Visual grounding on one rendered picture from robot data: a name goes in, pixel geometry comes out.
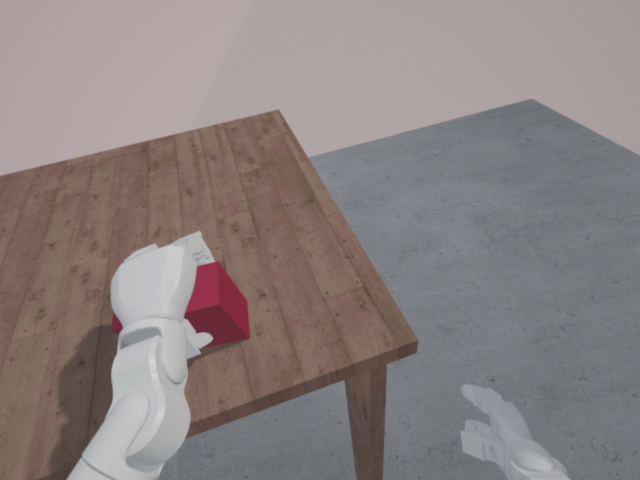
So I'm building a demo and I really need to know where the sponge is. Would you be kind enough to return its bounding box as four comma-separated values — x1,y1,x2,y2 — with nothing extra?
111,261,250,348

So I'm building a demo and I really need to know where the left robot hand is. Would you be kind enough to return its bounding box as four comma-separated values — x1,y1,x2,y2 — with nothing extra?
111,231,215,359

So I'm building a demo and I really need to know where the right robot forearm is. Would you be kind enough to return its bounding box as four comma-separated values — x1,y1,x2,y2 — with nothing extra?
503,439,570,480

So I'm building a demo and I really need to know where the left robot forearm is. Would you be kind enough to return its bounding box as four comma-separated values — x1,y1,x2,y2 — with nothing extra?
66,317,190,480

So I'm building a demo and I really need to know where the right robot hand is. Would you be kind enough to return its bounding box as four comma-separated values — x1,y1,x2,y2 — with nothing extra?
460,384,536,475

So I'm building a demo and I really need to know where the table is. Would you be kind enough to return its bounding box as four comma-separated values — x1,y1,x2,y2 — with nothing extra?
0,110,418,480

